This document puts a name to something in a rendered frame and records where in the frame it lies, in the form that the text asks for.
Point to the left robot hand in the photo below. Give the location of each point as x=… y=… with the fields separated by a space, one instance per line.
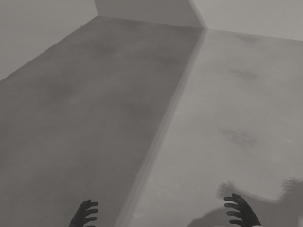
x=79 y=218

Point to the right robot hand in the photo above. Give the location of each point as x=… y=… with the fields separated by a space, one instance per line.
x=248 y=217

